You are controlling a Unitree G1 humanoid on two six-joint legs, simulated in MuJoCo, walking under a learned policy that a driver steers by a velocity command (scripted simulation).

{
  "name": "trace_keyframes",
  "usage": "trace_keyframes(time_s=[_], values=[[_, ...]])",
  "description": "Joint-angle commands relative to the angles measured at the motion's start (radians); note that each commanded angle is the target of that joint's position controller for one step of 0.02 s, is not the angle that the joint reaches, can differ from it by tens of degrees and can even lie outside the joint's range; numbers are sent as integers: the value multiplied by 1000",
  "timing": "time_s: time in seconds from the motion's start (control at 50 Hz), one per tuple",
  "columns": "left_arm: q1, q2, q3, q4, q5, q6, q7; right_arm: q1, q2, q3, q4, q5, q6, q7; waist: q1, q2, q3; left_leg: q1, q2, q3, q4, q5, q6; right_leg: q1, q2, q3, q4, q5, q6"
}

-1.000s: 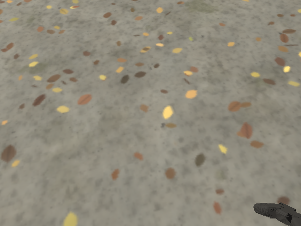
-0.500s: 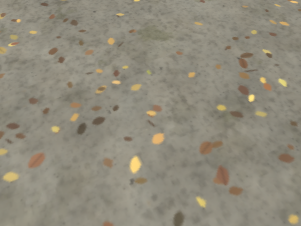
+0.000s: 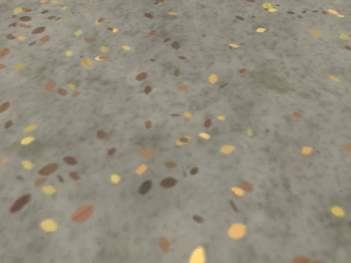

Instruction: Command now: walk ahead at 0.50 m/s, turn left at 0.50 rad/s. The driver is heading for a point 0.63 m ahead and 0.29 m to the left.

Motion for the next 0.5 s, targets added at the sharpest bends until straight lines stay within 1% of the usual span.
trace_keyframes(time_s=[0.02, 0.06, 0.08, 0.1, 0.12, 0.14, 0.16, 0.18, 0.2, 0.22, 0.24, 0.26, 0.28, 0.3, 0.32, 0.36, 0.4, 0.44, 0.46, 0.5], values=[[-17, 174, 42, -49, -14, 2, 11, -113, -23, 5, -104, -1, -12, 22, 14, -64, 70, -10, 0, 41, -98, 27, 18, -13, -307, 56, -86, 334, -132], [0, 186, 48, -38, -25, 20, 13, -146, -32, 2, -135, 0, -11, 33, 14, -70, 76, -30, -12, 64, -132, -38, 41, 68, -331, 40, -40, 408, -119], [-5, 195, 52, -38, -29, 29, 14, -147, -40, -2, -146, 0, -10, 38, 2, -78, 68, -10, -29, 84, -143, -82, 56, 93, -337, 27, -2, 504, -109], [-16, 208, 56, -42, -31, 36, 17, -131, -54, -9, -153, 1, -8, 41, -17, -95, 43, 41, -58, 113, -146, -132, 74, 109, -336, 11, 56, 663, -97], [-26, 223, 60, -47, -34, 44, 21, -91, -75, -20, -152, 1, -4, 42, -47, -116, 4, 116, -96, 145, -139, -186, 95, 119, -333, 0, 141, 832, -86], [-38, 232, 63, -52, -36, 53, 23, 5, -108, -40, -135, 5, -2, 40, -105, -123, -53, 243, -139, 168, -146, -220, 121, 101, -318, -14, 286, 943, -72], [-54, 225, 58, -59, -39, 58, 26, 166, -160, -72, -95, 8, 0, 28, -193, -100, -136, 481, -183, 164, -214, -166, 159, 5, -277, -36, 504, 900, -38], [-26, 169, 36, -80, -10, 48, 25, 297, -256, -106, -65, 10, 12, 4, -227, 46, -225, 779, -39, -85, -240, -156, 222, -260, -221, -37, 825, 493, 12], [31, 50, 0, -138, 0, 14, 13, 223, -328, -109, -100, 11, 2, 2, -104, 253, -317, 1051, 189, -693, -402, -345, 427, -682, 19, 110, 1173, -331, 71], [-68, 140, 12, -151, -34, -30, -5, 244, -243, -82, -116, 2, -13, 11, -178, 111, -372, 1072, 218, -771, -504, -392, 413, -788, -17, 319, 1226, -334, 44], [-140, 159, 17, -178, -65, -49, -13, 219, -190, -68, -110, -6, -26, 12, -174, 65, -243, 979, 189, -619, -501, -330, 367, -841, -62, 311, 1188, -253, 18], [-142, 146, 14, -173, -50, -56, -8, 158, -162, -59, -113, -2, -35, 14, -120, -36, -144, 821, 140, -489, -496, -209, 326, -802, -110, 307, 1082, -173, 11], [-141, 157, 22, -161, -20, -51, 1, 96, -125, -49, -125, -3, -38, 10, -85, -44, -111, 706, 101, -399, -502, -109, 299, -732, -142, 306, 988, -128, 17], [-120, 161, 27, -157, -11, -39, 0, 62, -113, -41, -143, -14, -39, 5, -56, -23, -91, 625, 78, -358, -523, -39, 293, -670, -157, 310, 951, -96, 25], [-109, 157, 29, -160, -5, -26, -1, 55, -118, -43, -149, -15, -39, 1, -44, -17, -85, 581, 67, -343, -542, 9, 298, -639, -156, 305, 913, -79, 39], [-119, 127, 23, -169, 4, -8, 0, 73, -141, -49, -145, -9, -43, -11, -38, -23, -68, 513, 47, -281, -559, 94, 302, -624, -148, 282, 823, -33, 73], [-192, 106, 14, -197, 5, -1, 2, 101, -164, -56, -137, -5, -40, -25, -59, -15, -40, 477, 15, -233, -565, 94, 281, -639, -129, 269, 682, 80, 100], [-265, 85, 4, -217, 2, -4, -2, 124, -166, -56, -131, -1, -32, -34, -88, 12, -28, 447, -28, -195, -553, 28, 242, -598, -97, 264, 516, 221, 107], [-298, 78, 1, -227, -2, -7, -6, 137, -167, -57, -127, 0, -28, -36, -104, 25, -25, 436, -38, -191, -547, -11, 227, -569, -79, 261, 446, 278, 107], [-351, 83, 0, -247, -13, -13, -14, 171, -171, -58, -114, 2, -23, -37, -128, 38, -20, 434, -30, -219, -535, -69, 210, -526, -53, 259, 366, 337, 104]])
